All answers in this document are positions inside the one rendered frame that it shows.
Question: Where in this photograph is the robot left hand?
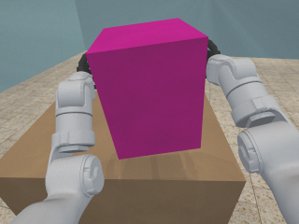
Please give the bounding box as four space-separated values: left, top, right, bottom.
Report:
77 52 96 90

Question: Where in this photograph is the robot left upper arm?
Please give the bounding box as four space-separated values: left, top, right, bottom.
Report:
8 154 105 224

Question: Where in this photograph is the pedestal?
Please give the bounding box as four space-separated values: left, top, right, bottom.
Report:
0 91 247 224

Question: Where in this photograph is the carton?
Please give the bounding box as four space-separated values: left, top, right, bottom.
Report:
85 18 208 160

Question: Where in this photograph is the robot right hand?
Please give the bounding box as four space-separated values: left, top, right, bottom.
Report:
206 39 221 65

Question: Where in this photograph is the robot left forearm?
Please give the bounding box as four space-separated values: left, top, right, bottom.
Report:
45 71 96 193

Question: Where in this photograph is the robot right upper arm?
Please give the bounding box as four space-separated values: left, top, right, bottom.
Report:
236 120 299 224

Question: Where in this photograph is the robot right forearm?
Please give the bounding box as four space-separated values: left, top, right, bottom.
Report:
206 54 299 135

